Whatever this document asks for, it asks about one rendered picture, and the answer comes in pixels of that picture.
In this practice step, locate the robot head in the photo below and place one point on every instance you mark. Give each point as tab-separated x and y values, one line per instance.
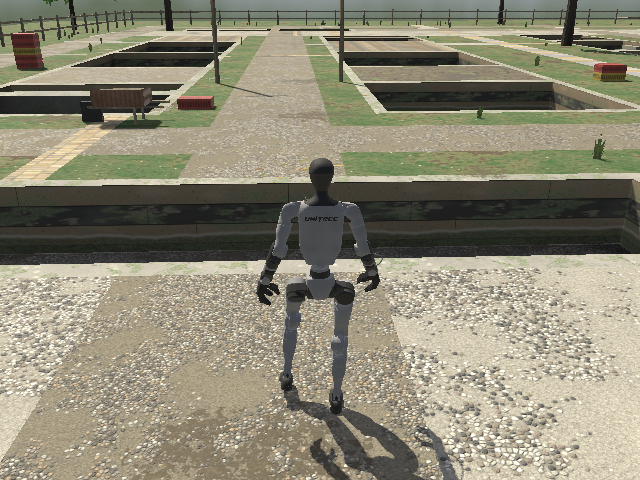
321	172

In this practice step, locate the left robot upper arm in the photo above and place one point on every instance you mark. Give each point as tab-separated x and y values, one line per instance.
289	211

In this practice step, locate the right robot upper arm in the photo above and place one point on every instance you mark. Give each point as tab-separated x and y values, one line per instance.
352	212

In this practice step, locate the robot left forearm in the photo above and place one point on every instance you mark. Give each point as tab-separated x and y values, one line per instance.
270	267

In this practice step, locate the right robot hand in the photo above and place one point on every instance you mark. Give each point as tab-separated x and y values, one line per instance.
365	277

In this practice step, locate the left robot hand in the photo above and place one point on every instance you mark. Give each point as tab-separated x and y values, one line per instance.
262	289

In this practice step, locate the robot left foot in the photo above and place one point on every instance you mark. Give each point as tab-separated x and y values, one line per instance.
286	383

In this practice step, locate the robot right forearm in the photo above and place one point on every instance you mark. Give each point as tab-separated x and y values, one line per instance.
369	262

